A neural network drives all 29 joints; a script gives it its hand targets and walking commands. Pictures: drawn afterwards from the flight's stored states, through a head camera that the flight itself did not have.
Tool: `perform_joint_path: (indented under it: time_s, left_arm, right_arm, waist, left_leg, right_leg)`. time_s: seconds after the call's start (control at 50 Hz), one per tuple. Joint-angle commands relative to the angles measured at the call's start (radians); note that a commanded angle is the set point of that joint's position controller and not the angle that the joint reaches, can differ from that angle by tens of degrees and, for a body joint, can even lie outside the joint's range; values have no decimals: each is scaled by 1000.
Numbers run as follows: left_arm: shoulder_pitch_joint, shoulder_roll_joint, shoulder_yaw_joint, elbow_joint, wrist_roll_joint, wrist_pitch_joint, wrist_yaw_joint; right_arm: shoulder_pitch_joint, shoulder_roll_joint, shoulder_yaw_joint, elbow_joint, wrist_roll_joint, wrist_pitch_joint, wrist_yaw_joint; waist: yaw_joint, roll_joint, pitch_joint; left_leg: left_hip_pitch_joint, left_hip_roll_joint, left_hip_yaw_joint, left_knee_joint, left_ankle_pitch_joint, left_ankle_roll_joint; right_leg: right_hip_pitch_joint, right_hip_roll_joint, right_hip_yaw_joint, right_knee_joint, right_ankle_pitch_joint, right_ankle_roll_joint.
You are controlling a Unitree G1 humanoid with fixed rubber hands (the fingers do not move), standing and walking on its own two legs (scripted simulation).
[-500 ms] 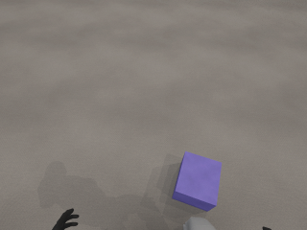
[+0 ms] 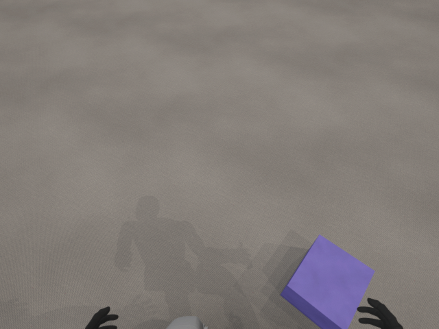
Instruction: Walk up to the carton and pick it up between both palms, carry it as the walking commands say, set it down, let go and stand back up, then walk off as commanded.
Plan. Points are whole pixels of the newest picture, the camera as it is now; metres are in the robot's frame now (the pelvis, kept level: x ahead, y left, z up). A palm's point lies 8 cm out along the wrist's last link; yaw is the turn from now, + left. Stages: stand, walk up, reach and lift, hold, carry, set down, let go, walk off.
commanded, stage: walk off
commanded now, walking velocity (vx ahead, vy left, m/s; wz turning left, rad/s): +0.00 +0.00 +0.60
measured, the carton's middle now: (324, 283) +0.32 -0.35 -0.68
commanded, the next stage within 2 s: stand in 0.56 s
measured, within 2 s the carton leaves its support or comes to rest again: neither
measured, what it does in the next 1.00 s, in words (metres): steps on the spot, turning left: left foot, then right foot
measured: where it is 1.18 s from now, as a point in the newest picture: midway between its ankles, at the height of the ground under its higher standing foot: outside the picture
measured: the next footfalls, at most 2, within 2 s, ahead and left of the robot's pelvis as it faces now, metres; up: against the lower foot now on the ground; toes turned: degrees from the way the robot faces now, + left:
left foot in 0.06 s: +0.03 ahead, +0.13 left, +0.00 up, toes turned +7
right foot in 0.52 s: +0.09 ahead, -0.10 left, +0.00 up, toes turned +16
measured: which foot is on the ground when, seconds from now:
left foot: up 0.00-0.04, down 0.06-0.52, up 0.54-0.86, down 0.88-1.00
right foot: down 0.00-0.06, up 0.08-0.50, down 0.52-0.90, up 0.92-1.00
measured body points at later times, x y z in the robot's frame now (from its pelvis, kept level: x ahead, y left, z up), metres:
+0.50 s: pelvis +0.01 +0.01 +0.00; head +0.05 +0.02 +0.45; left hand +0.09 +0.31 -0.11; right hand +0.16 -0.25 -0.12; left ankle -0.01 +0.12 -0.74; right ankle +0.04 -0.12 -0.73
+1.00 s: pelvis +0.00 +0.02 +0.00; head +0.01 +0.04 +0.45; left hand -0.07 +0.28 -0.14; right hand +0.22 -0.15 -0.11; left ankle -0.06 +0.10 -0.74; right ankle +0.04 -0.11 -0.72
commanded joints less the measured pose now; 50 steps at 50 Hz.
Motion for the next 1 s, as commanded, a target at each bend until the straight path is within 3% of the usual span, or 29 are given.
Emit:
perform_joint_path:
  time_s: [0.0, 0.02, 0.04, 0.06, 0.08, 0.1, 0.14, 0.16, 0.22, 0.32, 0.38, 0.44, 0.48, 0.5, 0.52, 0.54, 0.56, 0.58, 0.6, 0.64, 0.7, 0.76, 0.82, 0.84, 0.86, 0.88, 0.9, 0.92, 0.98]
  left_arm:
    - [43, 207, 63, -29, -10, -3, -10]
    - [39, 200, 62, -31, -19, -2, -14]
    - [75, 175, 51, -36, -27, -1, -21]
    - [51, 76, 28, -115, -10, 3, -26]
    - [-51, 105, 26, -125, -1, 28, -4]
    - [-62, 108, 25, -125, -14, 36, -1]
    - [-38, 120, 31, -105, -14, 28, -7]
    - [-7, 133, 36, -90, -3, 29, -10]
    - [19, 114, 35, -87, -5, 34, -13]
    - [-54, 88, 23, -123, -12, 41, -6]
    - [-70, 78, 18, -137, -21, 34, -1]
    - [-43, 74, 17, -142, -30, 21, 5]
    - [34, 83, 23, -121, -24, 4, 18]
    - [69, 138, 36, -114, -9, -6, 29]
    - [57, 223, 50, -133, -2, -9, 31]
    - [39, 246, 57, -143, 0, -2, 22]
    - [21, 173, 35, -145, -3, -2, 12]
    - [-32, 127, 20, -149, -6, -4, 6]
    - [-81, 106, 13, -161, -4, -4, 7]
    - [-75, 101, 11, -156, 1, -10, 15]
    - [4, 117, 16, -122, 1, -17, 13]
    - [46, 146, 29, -92, 3, -15, 2]
    - [57, 166, 38, -69, -6, -1, -9]
    - [59, 159, 36, -67, -13, 2, -13]
    - [74, 131, 29, -69, -18, -1, -20]
    - [104, 48, 7, -90, -13, -3, -29]
    - [41, 9, -9, -107, -24, 16, -23]
    - [18, 60, 1, -92, -25, 31, -20]
    - [53, 71, 12, -51, -21, 32, -26]
  right_arm:
    - [-6, -61, -12, -73, -3, -16, -3]
    - [43, -70, -19, -55, -13, -24, -11]
    - [107, -133, -36, -40, -32, -38, -23]
    - [140, -301, -65, -59, -11, -49, -29]
    - [226, -303, -77, -39, 4, -54, -29]
    - [183, -236, -55, -39, 1, -55, -36]
    - [40, -158, -31, -62, -3, -47, -52]
    - [10, -142, -25, -73, -1, -46, -57]
    - [36, -154, -25, -75, 2, -51, -50]
    - [89, -181, -35, -66, -11, -47, -43]
    - [83, -188, -41, -72, -16, -43, -37]
    - [53, -183, -43, -81, -14, -38, -31]
    - [32, -161, -38, -84, 0, -39, -33]
    - [52, -120, -30, -88, 7, -45, -37]
    - [100, -30, -16, -106, 13, -49, -41]
    - [73, -102, -34, -110, -17, -39, -48]
    - [63, -137, -47, -101, -25, -31, -42]
    - [81, -114, -46, -89, -21, -27, -33]
    - [113, -103, -45, -75, -14, -23, -22]
    - [132, -76, -37, -61, -7, -24, -10]
    - [69, -47, -20, -76, 1, -22, -13]
    - [21, -28, -2, -90, 4, -18, -18]
    - [59, -23, 8, -66, 5, -24, -25]
    - [86, -20, 13, -48, -2, -32, -30]
    - [106, -51, 10, -37, -22, -44, -36]
    - [129, -123, 4, -44, -36, -59, -40]
    - [88, -167, -4, -43, -7, -63, -44]
    - [60, -88, 17, -42, -12, -71, -44]
    - [-20, -47, 42, -29, -11, -78, -62]
  waist:
    - [10, -231, -111]
    - [-25, -168, -115]
    - [-60, -11, -156]
    - [-61, 352, -165]
    - [-144, 233, -223]
    - [-111, 183, -158]
    - [-41, 164, -82]
    - [-28, 168, -92]
    - [-25, 130, -129]
    - [-54, 150, -97]
    - [-55, 157, -106]
    - [-36, 176, -127]
    - [13, 140, -138]
    - [15, 55, -158]
    - [-9, -212, -173]
    - [14, -235, -137]
    - [0, -139, -93]
    - [-31, -129, -61]
    - [-54, -152, -61]
    - [-45, -195, -75]
    - [-3, -192, -100]
    - [26, -231, -125]
    - [6, -237, -127]
    - [-13, -199, -122]
    - [-23, -133, -145]
    - [-14, 92, -200]
    - [-40, 284, -146]
    - [-47, 191, -102]
    - [-3, 185, -74]
  left_leg:
    - [51, -25, 59, -191, 68, 37]
    - [156, -24, 54, -339, 223, 48]
    - [334, 56, -74, -454, 336, 64]
    - [463, 395, -493, -444, 837, 189]
    - [383, 413, -476, -421, 933, 309]
    - [333, 359, -395, -419, 829, 314]
    - [242, 228, -289, -438, 658, 241]
    - [225, 195, -263, -433, 683, 232]
    - [212, 173, -261, -432, 666, 234]
    - [193, 174, -363, -444, 482, 259]
    - [155, 166, -405, -420, 495, 256]
    - [135, 150, -458, -390, 588, 234]
    - [83, 111, -455, -323, 566, 171]
    - [-22, 63, -410, -256, 412, 117]
    - [-208, -84, -228, -25, 51, 57]
    - [-203, -90, -132, 173, -144, 39]
    - [-172, -62, -162, 275, -115, 37]
    - [-159, -59, -164, 333, -62, 35]
    - [-147, -56, -150, 364, -7, 24]
    - [-147, -63, -118, 353, 27, -4]
    - [-120, -65, -88, 190, 0, -20]
    - [-25, -59, -27, -14, -48, -3]
    - [80, -60, 14, -263, 78, 36]
    - [182, -47, 3, -443, 246, 48]
    - [328, 12, -63, -511, 357, 60]
    - [469, 244, -301, -515, 521, 87]
    - [258, 326, -354, -495, 664, 216]
    - [243, 293, -324, -507, 621, 249]
    - [236, 195, -206, -489, 694, 223]
  right_leg:
    - [100, -211, 100, -13, 610, -107]
    - [30, -206, 67, 68, 527, -64]
    - [-118, -167, 13, 242, 342, 1]
    - [-435, 9, -28, 477, -370, 81]
    - [-409, 17, 152, 598, -391, 71]
    - [-427, -2, 172, 643, -318, 65]
    - [-398, -18, 198, 586, -154, 56]
    - [-367, -2, 185, 593, -109, 61]
    - [-331, 31, 183, 561, -70, 70]
    - [-330, 68, 186, 381, -106, 72]
    - [-248, 100, 185, 282, -104, 62]
    - [-139, 133, 185, 142, -89, 50]
    - [16, 130, 180, -119, 53, 41]
    - [151, 5, 261, -206, 79, 21]
    - [263, -290, 517, -276, 119, -43]
    - [75, -371, 560, -257, 243, -159]
    - [3, -312, 493, -257, 275, -178]
    - [-40, -245, 406, -250, 282, -163]
    - [-43, -182, 328, -236, 295, -139]
    - [-2, -127, 237, -198, 437, -142]
    - [80, -133, 210, -151, 574, -159]
    - [106, -143, 202, -105, 654, -179]
    - [91, -136, 213, -59, 667, -166]
    - [31, -129, 203, -36, 618, -132]
    - [-71, -114, 195, -15, 477, -75]
    - [-224, -55, 125, 123, 110, -18]
    - [-181, 39, 113, 121, -244, 5]
    - [-177, 28, 167, 188, -245, 11]
    - [-163, 60, 172, 213, -146, 4]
